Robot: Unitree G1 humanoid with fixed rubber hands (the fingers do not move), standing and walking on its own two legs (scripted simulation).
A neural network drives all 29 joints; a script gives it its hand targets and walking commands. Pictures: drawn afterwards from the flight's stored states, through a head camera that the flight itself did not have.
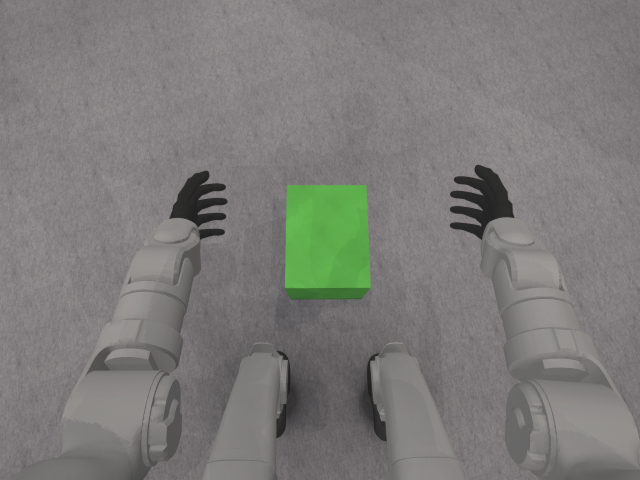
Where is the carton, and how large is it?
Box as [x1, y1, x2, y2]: [285, 185, 370, 298]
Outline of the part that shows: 287,185 285,288 290,298 361,298 370,287 365,185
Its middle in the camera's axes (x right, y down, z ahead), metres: +0.02 +0.02 +1.00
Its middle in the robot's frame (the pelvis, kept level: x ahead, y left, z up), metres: +0.51 -0.01 -0.57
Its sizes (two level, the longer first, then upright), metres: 0.249 0.192 0.203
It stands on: the floor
